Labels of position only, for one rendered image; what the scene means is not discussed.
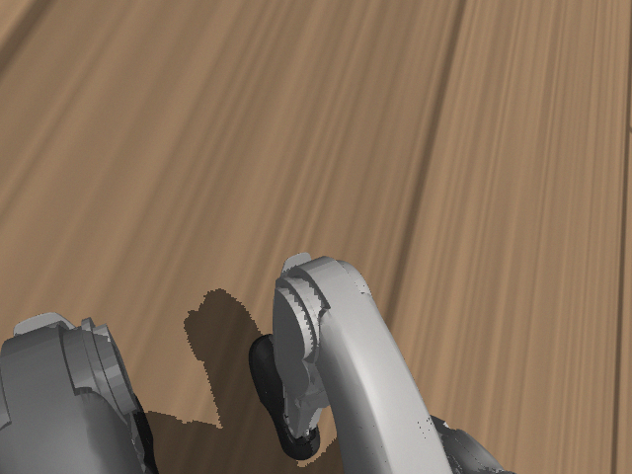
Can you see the left robot foot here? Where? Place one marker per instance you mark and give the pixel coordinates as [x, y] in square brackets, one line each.
[146, 438]

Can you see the right robot hand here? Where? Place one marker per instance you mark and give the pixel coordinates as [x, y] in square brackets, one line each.
[464, 453]

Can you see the right robot foot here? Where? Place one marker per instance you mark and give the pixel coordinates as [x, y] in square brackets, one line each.
[269, 388]

